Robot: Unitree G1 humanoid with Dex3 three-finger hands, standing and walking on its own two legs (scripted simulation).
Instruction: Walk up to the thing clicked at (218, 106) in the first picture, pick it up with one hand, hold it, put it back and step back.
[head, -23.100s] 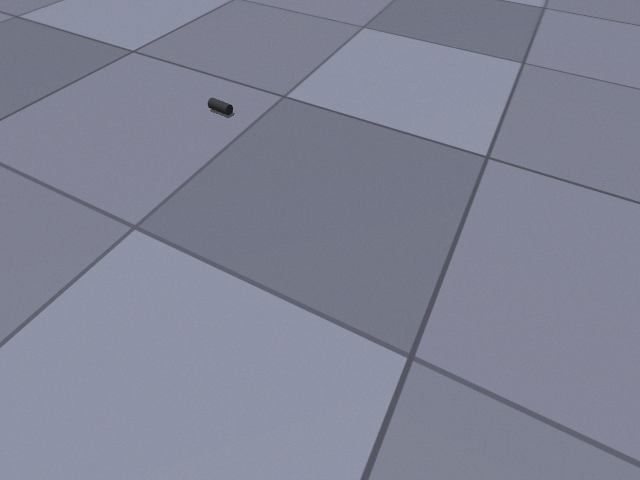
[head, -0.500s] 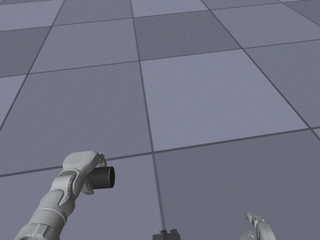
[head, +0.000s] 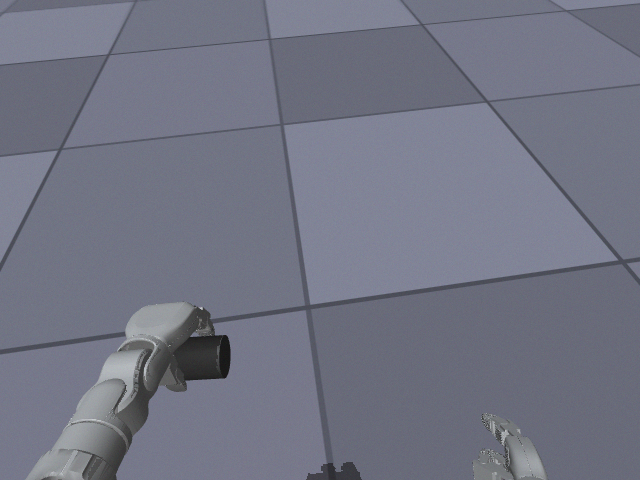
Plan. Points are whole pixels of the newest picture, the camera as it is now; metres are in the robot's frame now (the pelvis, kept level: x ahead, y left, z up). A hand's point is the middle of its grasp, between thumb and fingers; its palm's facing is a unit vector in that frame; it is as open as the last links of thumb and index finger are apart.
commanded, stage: hold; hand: left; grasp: from above
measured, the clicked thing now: (179, 358) +0.30 +0.23 -0.07
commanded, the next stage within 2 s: crouch in 0.28 s
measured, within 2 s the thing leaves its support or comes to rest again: neither
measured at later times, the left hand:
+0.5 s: hand (173, 354) +0.29 +0.22 -0.04, palm faces -0.45 -0.07 -0.89, open 8.9 cm
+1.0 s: hand (199, 375) +0.33 +0.24 -0.21, palm faces -0.42 +0.02 -0.91, open 9.0 cm
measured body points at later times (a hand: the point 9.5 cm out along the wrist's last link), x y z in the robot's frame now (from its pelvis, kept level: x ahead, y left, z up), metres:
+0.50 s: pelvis +0.00 +0.00 +0.00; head +0.01 -0.02 +0.45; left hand +0.31 +0.22 +0.01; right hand +0.14 -0.25 -0.12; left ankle +0.02 +0.13 -0.74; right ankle +0.03 -0.13 -0.74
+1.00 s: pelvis -0.03 +0.00 -0.10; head +0.08 +0.02 +0.34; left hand +0.35 +0.24 -0.16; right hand +0.05 -0.28 -0.22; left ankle +0.01 +0.13 -0.74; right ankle +0.02 -0.13 -0.74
